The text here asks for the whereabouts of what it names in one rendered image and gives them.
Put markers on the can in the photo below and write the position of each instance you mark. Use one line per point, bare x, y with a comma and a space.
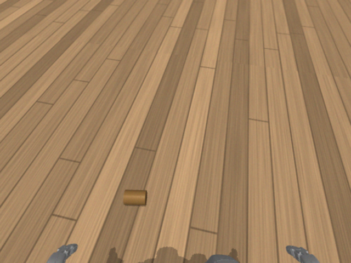
135, 197

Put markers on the left robot hand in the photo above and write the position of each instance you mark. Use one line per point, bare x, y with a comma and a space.
62, 253

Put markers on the right robot hand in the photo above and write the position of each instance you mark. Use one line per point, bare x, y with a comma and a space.
301, 254

